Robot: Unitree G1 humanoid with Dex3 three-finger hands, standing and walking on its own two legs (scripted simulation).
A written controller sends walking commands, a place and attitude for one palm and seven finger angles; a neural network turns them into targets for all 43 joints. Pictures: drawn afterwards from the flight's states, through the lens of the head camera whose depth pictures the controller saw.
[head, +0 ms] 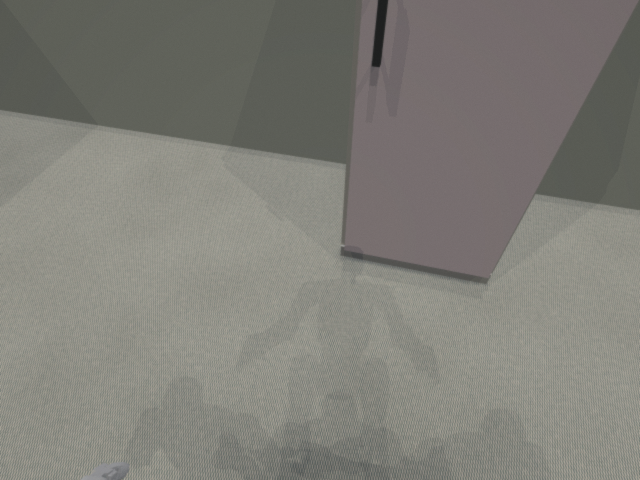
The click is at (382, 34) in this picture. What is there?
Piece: fridge door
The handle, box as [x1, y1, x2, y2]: [372, 0, 387, 66]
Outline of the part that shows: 387,0 378,0 372,58 373,66 379,66 380,64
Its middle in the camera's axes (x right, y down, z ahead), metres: +0.14 -0.50 +0.85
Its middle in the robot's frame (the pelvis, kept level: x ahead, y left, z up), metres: +1.00 -0.09 +0.19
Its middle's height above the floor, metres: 0.96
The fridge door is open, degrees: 0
